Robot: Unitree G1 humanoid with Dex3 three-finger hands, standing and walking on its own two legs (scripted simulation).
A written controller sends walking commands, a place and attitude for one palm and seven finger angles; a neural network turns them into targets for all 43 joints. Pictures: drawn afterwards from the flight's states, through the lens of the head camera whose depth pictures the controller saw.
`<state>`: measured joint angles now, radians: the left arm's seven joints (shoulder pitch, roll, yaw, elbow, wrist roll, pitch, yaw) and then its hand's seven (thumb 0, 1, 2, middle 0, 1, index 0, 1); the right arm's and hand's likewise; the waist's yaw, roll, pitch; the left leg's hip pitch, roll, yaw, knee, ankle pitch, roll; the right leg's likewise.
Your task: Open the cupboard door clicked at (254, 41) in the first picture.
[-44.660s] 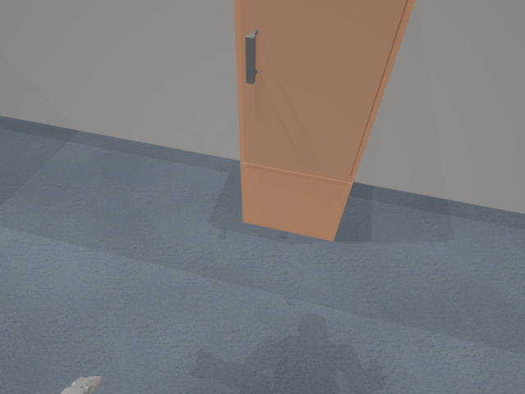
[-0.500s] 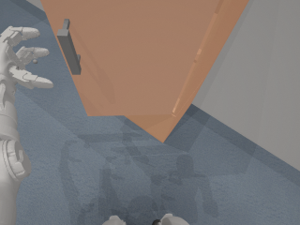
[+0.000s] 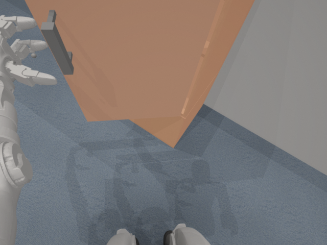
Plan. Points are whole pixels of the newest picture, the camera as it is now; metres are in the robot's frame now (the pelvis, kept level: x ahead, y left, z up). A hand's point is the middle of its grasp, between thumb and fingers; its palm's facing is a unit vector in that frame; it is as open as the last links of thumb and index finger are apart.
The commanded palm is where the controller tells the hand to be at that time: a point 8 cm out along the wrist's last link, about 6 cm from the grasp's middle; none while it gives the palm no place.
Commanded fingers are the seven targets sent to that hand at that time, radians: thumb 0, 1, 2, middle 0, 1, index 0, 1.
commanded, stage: slide the fingers in behind the handle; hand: left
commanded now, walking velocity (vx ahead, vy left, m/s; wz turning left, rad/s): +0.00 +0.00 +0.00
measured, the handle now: (60, 44) +0.56 +0.19 +0.11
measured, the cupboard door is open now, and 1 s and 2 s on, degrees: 40 40 40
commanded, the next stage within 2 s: close the thumb around the handle in 1.48 s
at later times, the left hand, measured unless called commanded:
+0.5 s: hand (40, 58) +0.51 +0.22 +0.12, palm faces +0.06 -1.00 +0.01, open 14.6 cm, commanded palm +0.49 +0.25 +0.11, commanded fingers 0.00 -0.50 0.30 -0.30 -1.20 -0.30 -1.20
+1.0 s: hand (65, 58) +0.51 +0.17 +0.12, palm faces +0.03 -1.00 -0.01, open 14.0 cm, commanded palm +0.49 +0.22 +0.11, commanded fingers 0.00 -0.50 0.30 -0.30 -1.20 -0.30 -1.20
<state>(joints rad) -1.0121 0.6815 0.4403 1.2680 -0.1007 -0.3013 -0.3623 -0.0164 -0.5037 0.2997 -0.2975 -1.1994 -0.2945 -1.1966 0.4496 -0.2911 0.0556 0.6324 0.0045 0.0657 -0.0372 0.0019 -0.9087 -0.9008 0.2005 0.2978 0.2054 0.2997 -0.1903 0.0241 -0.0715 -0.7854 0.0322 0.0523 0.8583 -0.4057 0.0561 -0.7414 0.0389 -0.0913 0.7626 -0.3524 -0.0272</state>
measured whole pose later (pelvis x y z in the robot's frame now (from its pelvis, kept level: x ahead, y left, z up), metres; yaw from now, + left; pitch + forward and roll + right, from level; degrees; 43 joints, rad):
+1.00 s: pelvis +0.00 -0.01 +0.00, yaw +0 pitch +17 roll -2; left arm -0.97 0.50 0.36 1.22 -0.10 -0.33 -0.21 -0.02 -0.50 0.30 -0.30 -1.20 -0.29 -1.20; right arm 0.43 -0.27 0.04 0.65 0.00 0.04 0.00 0.00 -0.91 -0.90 0.20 0.30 0.20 0.30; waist -0.17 0.03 -0.08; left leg -0.74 0.02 0.06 0.84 -0.40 0.05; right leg -0.71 0.03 -0.08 0.77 -0.37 -0.04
